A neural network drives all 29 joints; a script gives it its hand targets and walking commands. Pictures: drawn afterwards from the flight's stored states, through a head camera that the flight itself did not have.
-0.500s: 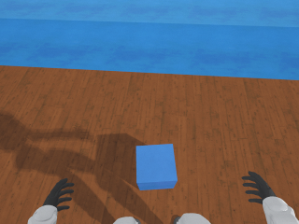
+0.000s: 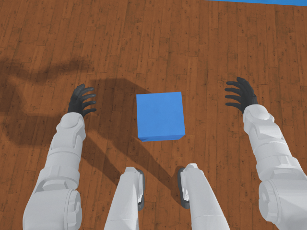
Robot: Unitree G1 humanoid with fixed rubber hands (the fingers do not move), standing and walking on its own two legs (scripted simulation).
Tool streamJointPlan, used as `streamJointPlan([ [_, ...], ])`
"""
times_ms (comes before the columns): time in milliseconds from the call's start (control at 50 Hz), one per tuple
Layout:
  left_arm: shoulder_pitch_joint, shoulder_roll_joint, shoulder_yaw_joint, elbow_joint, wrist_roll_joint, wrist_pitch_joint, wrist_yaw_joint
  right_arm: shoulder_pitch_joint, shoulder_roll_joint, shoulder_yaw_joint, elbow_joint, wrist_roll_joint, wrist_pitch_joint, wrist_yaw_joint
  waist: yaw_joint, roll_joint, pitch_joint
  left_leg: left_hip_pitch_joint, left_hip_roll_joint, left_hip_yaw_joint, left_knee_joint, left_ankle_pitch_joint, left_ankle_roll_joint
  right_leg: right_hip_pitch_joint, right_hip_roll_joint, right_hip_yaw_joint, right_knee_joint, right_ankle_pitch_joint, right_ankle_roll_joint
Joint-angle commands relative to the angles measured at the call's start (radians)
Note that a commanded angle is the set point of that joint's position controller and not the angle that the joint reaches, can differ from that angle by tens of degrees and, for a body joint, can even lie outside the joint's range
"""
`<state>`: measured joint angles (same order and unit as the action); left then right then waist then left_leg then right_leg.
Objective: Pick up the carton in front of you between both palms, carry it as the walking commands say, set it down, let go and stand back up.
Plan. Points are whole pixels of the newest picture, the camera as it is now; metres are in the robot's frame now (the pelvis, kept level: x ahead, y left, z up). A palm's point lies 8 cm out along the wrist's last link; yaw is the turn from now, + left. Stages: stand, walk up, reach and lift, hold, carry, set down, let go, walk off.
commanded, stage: reach and lift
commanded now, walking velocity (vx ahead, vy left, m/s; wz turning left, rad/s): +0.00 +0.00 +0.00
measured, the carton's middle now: (159, 119) +0.46 -0.01 -0.55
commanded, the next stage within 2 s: none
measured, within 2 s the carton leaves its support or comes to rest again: leaves its support in 1.92 s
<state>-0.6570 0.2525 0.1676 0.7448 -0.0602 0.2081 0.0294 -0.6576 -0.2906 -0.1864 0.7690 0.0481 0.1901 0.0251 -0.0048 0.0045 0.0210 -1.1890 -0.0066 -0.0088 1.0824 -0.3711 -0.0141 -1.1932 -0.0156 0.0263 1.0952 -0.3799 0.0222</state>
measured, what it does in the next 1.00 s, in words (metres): lowers itself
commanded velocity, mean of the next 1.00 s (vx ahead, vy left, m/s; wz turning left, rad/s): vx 0.00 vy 0.00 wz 0.00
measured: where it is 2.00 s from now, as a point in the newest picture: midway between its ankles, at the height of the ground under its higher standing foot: (161, 196)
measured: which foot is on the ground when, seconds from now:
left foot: down 0.00-1.00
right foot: down 0.00-1.00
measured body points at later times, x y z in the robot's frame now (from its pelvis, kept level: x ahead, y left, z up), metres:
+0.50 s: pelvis -0.01 -0.01 -0.09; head +0.31 -0.01 +0.22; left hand +0.49 +0.17 -0.24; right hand +0.49 -0.21 -0.24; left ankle +0.06 +0.12 -0.64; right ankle +0.06 -0.13 -0.64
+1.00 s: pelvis -0.05 +0.00 -0.28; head +0.31 +0.00 -0.01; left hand +0.48 +0.18 -0.46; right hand +0.47 -0.20 -0.46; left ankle +0.06 +0.13 -0.64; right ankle +0.06 -0.13 -0.64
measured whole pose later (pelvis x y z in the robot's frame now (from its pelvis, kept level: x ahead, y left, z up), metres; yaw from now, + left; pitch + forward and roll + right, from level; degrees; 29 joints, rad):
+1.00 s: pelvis -0.05 +0.00 -0.28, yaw +0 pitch +43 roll +0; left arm -1.28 0.30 0.11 1.02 -0.20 0.04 0.13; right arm -1.29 -0.37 -0.12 1.08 0.20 0.02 -0.09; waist 0.00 0.01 0.20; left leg -2.29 -0.05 -0.03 2.05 -0.52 -0.04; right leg -2.28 0.03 0.05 2.05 -0.53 0.06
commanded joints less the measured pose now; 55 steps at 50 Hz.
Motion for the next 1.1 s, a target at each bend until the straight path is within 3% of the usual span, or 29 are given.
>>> streamJointPlan([
  [0,-0.281,0.086,0.042,-0.043,-0.017,-0.04,0.016,-0.315,-0.171,-0.071,-0.069,-0.01,-0.054,-0.005,-0.029,-0.004,-0.799,0.315,-0.052,0.01,-0.086,0.23,-0.043,0.225,0.061,-0.061,-0.093,0.207,0.008],
  [20,-0.376,0.11,0.064,-0.073,0.013,-0.044,0.024,-0.392,-0.14,-0.051,-0.06,-0.001,-0.056,0.001,0.022,0.015,-0.819,0.383,-0.046,0.001,-0.103,0.202,-0.033,0.153,0.077,-0.076,-0.077,0.162,0.011],
  [40,-0.417,0.08,0.055,0.003,-0.014,-0.031,0.029,-0.435,-0.192,-0.093,-0.02,-0.034,-0.055,-0.002,-0.045,-0.035,-0.842,0.339,-0.047,-0.007,-0.067,0.154,-0.038,0.155,0.064,-0.071,-0.09,0.107,0.012],
  [80,-0.525,0.071,0.064,0.044,-0.005,-0.04,0.027,-0.552,-0.11,-0.06,0.033,-0.005,-0.039,-0.002,0.007,-0.015,-0.821,0.227,-0.054,0.025,-0.084,0.057,-0.027,0.165,0.068,-0.066,-0.075,0.047,0.025],
  [100,-0.492,0.035,0.043,0.05,-0.004,-0.045,0.033,-0.478,-0.14,-0.096,0.073,-0.038,-0.05,-0.013,-0.044,0.025,-0.875,0.244,-0.063,0.046,-0.064,0.089,-0.047,0.207,0.066,-0.054,-0.101,0.103,0.015],
  [160,-0.591,0.082,0.128,0.067,0.029,-0.079,0.038,-0.623,-0.128,-0.106,0.04,-0.043,-0.074,-0.03,0.021,-0.033,-0.99,0.152,-0.07,0.05,-0.041,0.208,-0.032,0.224,0.066,-0.048,-0.051,0.225,0.025],
  [180,-0.551,0.081,0.149,0.133,0.046,-0.086,0.041,-0.606,-0.118,-0.136,0.113,-0.077,-0.067,-0.033,-0.011,-0.073,-0.965,0.124,-0.076,0.048,-0.057,0.159,-0.026,0.194,0.077,-0.063,-0.047,0.176,0.037],
  [240,-0.597,0.027,0.159,0.1,0.097,-0.118,0.039,-0.602,-0.03,-0.121,0.142,-0.051,-0.091,-0.029,0.039,0.012,-0.935,0.025,-0.093,0.073,-0.005,0.165,-0.032,0.096,0.073,-0.058,-0.014,0.173,0.033],
  [260,-0.591,-0.002,0.157,0.137,0.093,-0.117,0.038,-0.597,-0.056,-0.159,0.17,-0.096,-0.096,-0.03,-0.038,0.014,-0.926,-0.014,-0.075,0.072,0.023,0.179,-0.04,0.083,0.082,-0.055,0.001,0.229,0.027],
  [360,-0.564,0.015,0.217,0.082,0.139,-0.156,0.047,-0.535,-0.027,-0.187,0.151,-0.153,-0.144,-0.047,-0.023,-0.031,-0.981,-0.151,-0.081,0.067,0.162,0.27,-0.043,0.012,0.093,-0.036,0.141,0.374,0.025],
  [440,-0.532,0.028,0.204,0.123,0.125,-0.179,0.048,-0.565,-0.046,-0.133,0.08,-0.089,-0.166,-0.063,0.029,-0.01,-1.04,-0.161,-0.078,0.073,0.285,0.343,-0.019,-0.143,0.087,-0.047,0.247,0.383,0.038],
  [540,-0.537,0.073,0.114,0.087,0.024,-0.185,0.061,-0.524,-0.06,-0.052,0.107,-0.022,-0.173,-0.089,-0.03,-0.036,-1.09,-0.284,-0.068,0.067,0.445,0.278,-0.037,-0.19,0.079,-0.041,0.4,0.342,0.037],
  [620,-0.531,0.128,0.065,0.005,-0.044,-0.212,0.075,-0.575,-0.103,0.024,-0.01,0.078,-0.187,-0.105,0.037,-0.026,-1.287,-0.303,-0.064,0.071,0.564,0.382,-0.03,-0.124,0.068,-0.039,0.556,0.48,0.037],
  [640,-0.54,0.13,0.035,0.079,-0.057,-0.208,0.078,-0.566,-0.126,-0.01,0.048,0.051,-0.185,-0.113,-0.009,-0.055,-1.166,-0.423,-0.068,0.078,0.581,0.328,-0.039,-0.172,0.064,-0.037,0.556,0.461,0.041],
  [700,-0.603,0.116,0.007,0.052,-0.091,-0.192,0.084,-0.645,-0.171,-0.003,0.018,0.084,-0.173,-0.112,-0.012,-0.007,-1.106,-0.34,-0.063,0.053,0.633,0.292,-0.036,-0.398,0.067,-0.056,0.613,0.283,0.024],
  [720,-0.679,0.114,-0.041,-0.107,-0.122,-0.186,0.086,-0.674,-0.171,0.013,-0.057,0.117,-0.174,-0.106,-0.008,0.035,-1.184,-0.25,-0.059,0.056,0.653,0.269,-0.036,-0.4,0.052,-0.073,0.616,0.213,0.022],
  [740,-0.65,0.119,-0.008,0.055,-0.142,-0.173,0.086,-0.701,-0.163,0.039,0.009,0.103,-0.169,-0.109,-0.027,-0.071,-1.152,-0.341,-0.052,0.076,0.688,0.193,-0.035,-0.358,0.048,-0.088,0.637,0.191,0.032],
  [760,-0.645,0.125,-0.006,0.005,-0.114,-0.177,0.084,-0.689,-0.181,0.018,0.005,0.107,-0.167,-0.11,0.026,-0.011,-1.143,-0.383,-0.06,0.081,0.678,0.156,-0.047,-0.366,0.051,-0.078,0.655,0.16,0.029],
  [800,-0.719,0.133,-0.05,0.089,-0.162,-0.168,0.091,-0.682,-0.152,0.062,0.098,0.119,-0.169,-0.113,-0.052,-0.045,-1.079,-0.434,-0.052,0.062,0.707,0.1,-0.045,-0.412,0.047,-0.079,0.687,0.141,0.02],
  [860,-0.824,0.153,-0.047,0.055,-0.118,-0.168,0.098,-0.795,-0.23,-0.013,0.097,0.124,-0.171,-0.112,-0.001,0.082,-0.995,-0.411,-0.038,0.049,0.718,-0.014,-0.051,-0.552,0.041,-0.083,0.732,-0.007,0.021],
  [880,-0.768,0.126,-0.048,0.197,-0.158,-0.172,0.094,-0.819,-0.154,0.048,0.16,0.148,-0.168,-0.108,-0.003,-0.01,-0.946,-0.412,-0.028,0.046,0.749,0.034,-0.036,-0.554,0.024,-0.091,0.747,0.015,0.027],
  [920,-0.766,0.13,-0.031,0.216,-0.127,-0.184,0.096,-0.812,-0.195,0.05,0.231,0.155,-0.172,-0.11,0.031,0.028,-0.879,-0.465,-0.022,0.053,0.795,0.026,-0.04,-0.574,0.022,-0.054,0.784,0.006,0.023],
  [940,-0.796,0.124,-0.051,0.208,-0.146,-0.192,0.096,-0.823,-0.147,0.078,0.239,0.17,-0.179,-0.112,-0.021,-0.031,-0.92,-0.512,-0.016,0.052,0.802,0.022,-0.036,-0.499,0.023,-0.067,0.787,0.042,0.031],
  [960,-0.837,0.207,0.006,0.221,-0.097,-0.191,0.103,-0.821,-0.238,0.049,0.269,0.148,-0.191,-0.113,0.016,-0.011,-0.919,-0.493,-0.024,0.05,0.819,0.014,-0.041,-0.562,0.023,-0.064,0.813,0.017,0.03],
  [980,-0.884,0.142,-0.103,0.166,-0.188,-0.188,0.1,-0.868,-0.248,0.045,0.242,0.155,-0.203,-0.117,-0.064,0.031,-0.99,-0.441,-0.027,0.04,0.85,0.077,-0.051,-0.506,0.02,-0.072,0.834,0.084,0.015],
  [1020,-0.965,0.186,-0.095,0.15,-0.177,-0.201,0.109,-0.939,-0.205,0.137,0.261,0.203,-0.199,-0.114,0.013,0.0,-1.016,-0.369,-0.023,0.047,0.859,0.052,-0.037,-0.492,0.02,-0.064,0.848,0.042,0.024],
  [1040,-0.878,0.17,-0.085,0.28,-0.214,-0.202,0.11,-0.901,-0.265,0.079,0.276,0.175,-0.21,-0.13,-0.046,-0.01,-0.955,-0.474,-0.025,0.051,0.877,0.04,-0.053,-0.51,0.023,-0.079,0.863,0.043,0.023],
  [1060,-0.911,0.21,-0.091,0.227,-0.17,-0.211,0.119,-0.88,-0.227,0.092,0.328,0.228,-0.206,-0.127,0.02,0.067,-0.941,-0.427,-0.019,0.043,0.87,0.055,-0.049,-0.552,0.017,-0.055,0.875,0.061,0.017],
  [1080,-0.94,0.191,-0.11,0.219,-0.224,-0.213,0.112,-0.928,-0.287,0.084,0.239,0.185,-0.225,-0.135,-0.073,-0.02,-0.987,-0.399,-0.02,0.02,0.91,0.139,-0.04,-0.527,0.016,-0.079,0.89,0.118,0.023],
])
